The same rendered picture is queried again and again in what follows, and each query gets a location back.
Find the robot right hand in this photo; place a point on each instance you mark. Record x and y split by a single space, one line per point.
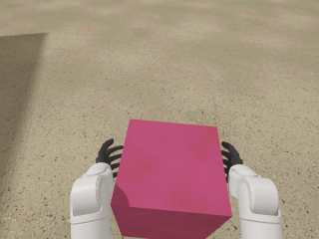
232 156

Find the right robot forearm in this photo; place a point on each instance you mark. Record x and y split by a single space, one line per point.
258 203

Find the carton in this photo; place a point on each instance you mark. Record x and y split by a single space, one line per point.
171 181

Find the left robot forearm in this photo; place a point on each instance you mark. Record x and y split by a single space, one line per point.
90 207

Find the robot left hand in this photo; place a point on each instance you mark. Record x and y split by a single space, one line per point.
104 155

